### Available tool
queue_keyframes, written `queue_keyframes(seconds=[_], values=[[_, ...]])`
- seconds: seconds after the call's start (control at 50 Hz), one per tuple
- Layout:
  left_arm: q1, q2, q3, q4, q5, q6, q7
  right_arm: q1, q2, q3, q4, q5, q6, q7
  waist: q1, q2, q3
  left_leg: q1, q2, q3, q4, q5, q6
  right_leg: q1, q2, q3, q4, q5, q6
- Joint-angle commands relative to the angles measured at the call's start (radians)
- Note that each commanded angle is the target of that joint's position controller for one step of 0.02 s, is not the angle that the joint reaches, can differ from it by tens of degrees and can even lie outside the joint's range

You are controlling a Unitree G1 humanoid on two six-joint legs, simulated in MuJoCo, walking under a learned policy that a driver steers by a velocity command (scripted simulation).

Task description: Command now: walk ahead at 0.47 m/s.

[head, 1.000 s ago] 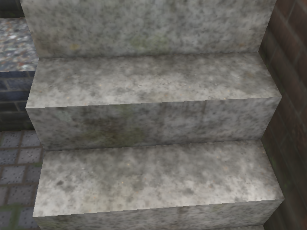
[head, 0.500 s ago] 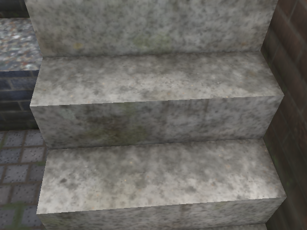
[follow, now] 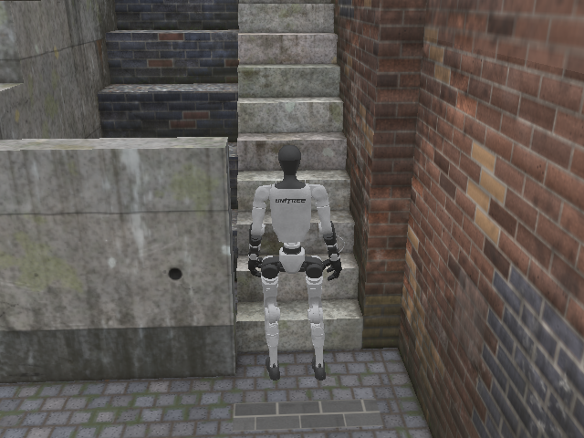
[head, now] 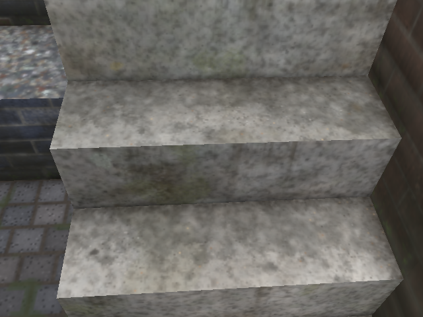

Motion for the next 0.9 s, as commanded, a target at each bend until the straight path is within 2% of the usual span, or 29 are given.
queue_keyframes(seconds=[0.02, 0.46, 0.5, 0.68, 0.7, 0.74, 0.9], values=[[0.007, 0.065, 0.01, -0.05, 0.0, -0.012, 0.003, -0.008, -0.109, -0.017, -0.042, 0.001, -0.009, -0.002, 0.004, 0.03, -0.033, 0.1, 0.128, -0.11, -0.04, 0.304, 0.021, -0.075, -0.064, 0.022, -0.033, 0.15, -0.044], [-0.017, 0.084, 0.008, -0.064, 0.014, -0.02, -0.008, -0.076, -0.12, -0.008, -0.051, 0.001, -0.003, 0.0, 0.006, 0.016, -0.045, 0.084, 0.123, -0.107, -0.04, 0.236, -0.002, -0.043, -0.069, 0.023, -0.05, 0.19, -0.044], [-0.013, 0.091, 0.013, -0.058, 0.02, -0.02, -0.014, -0.046, -0.124, -0.013, -0.034, 0.006, -0.003, 0.001, 0.001, 0.01, -0.037, 0.079, 0.117, -0.097, -0.039, 0.22, -0.011, -0.044, -0.07, 0.025, -0.047, 0.202, -0.034], [0.03, 0.092, 0.029, -0.03, 0.011, -0.007, -0.012, -0.014, -0.127, -0.029, -0.011, 0.008, 0.009, 0.001, 0.006, 0.01, -0.026, 0.063, 0.119, -0.095, -0.01, 0.242, -0.018, -0.056, -0.071, 0.026, -0.017, 0.24, -0.034], [0.06, 0.097, 0.032, -0.017, 0.009, -0.005, -0.012, 0.016, -0.127, -0.031, 0.002, 0.016, 0.012, 0.001, 0.006, 0.015, -0.049, 0.071, 0.115, -0.087, -0.014, 0.2, -0.021, -0.049, -0.066, 0.024, -0.03, 0.213, -0.026], [0.055, 0.096, 0.034, -0.014, 0.009, -0.001, -0.011, 0.019, -0.128, -0.035, 0.008, 0.012, 0.017, 0.0, 0.004, 0.011, -0.018, 0.051, 0.114, -0.09, -0.015, 0.181, -0.023, -0.063, -0.063, 0.024, -0.029, 0.199, -0.022], [0.116, 0.088, 0.045, 0.01, 0.009, 0.01, -0.009, 0.067, -0.127, -0.05, 0.029, 0.005, 0.024, 0.002, 0.013, 0.021, 0.009, 0.014, 0.114, -0.095, -0.013, 0.116, -0.022, -0.096, -0.05, 0.013, -0.025, 0.114, -0.015]])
